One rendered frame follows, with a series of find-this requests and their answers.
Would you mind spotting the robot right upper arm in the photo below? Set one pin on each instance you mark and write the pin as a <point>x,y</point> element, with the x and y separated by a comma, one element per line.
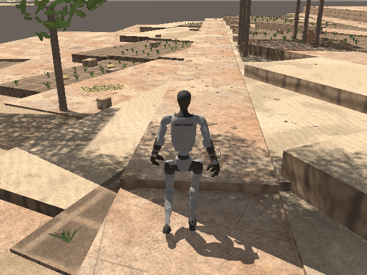
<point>204,131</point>

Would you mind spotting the right robot forearm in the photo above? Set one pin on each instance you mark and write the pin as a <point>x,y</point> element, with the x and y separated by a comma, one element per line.
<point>212,153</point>

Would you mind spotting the left robot forearm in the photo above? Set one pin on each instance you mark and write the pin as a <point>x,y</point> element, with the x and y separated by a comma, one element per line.
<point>156,149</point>

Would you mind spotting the robot right foot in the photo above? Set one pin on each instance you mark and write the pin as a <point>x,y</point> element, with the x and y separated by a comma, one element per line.
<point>192,226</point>

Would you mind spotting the robot left hand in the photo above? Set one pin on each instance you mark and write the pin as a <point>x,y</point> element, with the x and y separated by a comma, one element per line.
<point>158,157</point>

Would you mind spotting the robot left upper arm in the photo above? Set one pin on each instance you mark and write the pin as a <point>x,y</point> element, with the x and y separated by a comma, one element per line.
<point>162,129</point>

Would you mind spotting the robot right thigh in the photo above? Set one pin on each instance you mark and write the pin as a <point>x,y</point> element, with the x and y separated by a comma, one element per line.
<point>197,168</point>

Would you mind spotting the robot right hand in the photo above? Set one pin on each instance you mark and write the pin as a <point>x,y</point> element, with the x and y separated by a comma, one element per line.
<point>216,168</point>

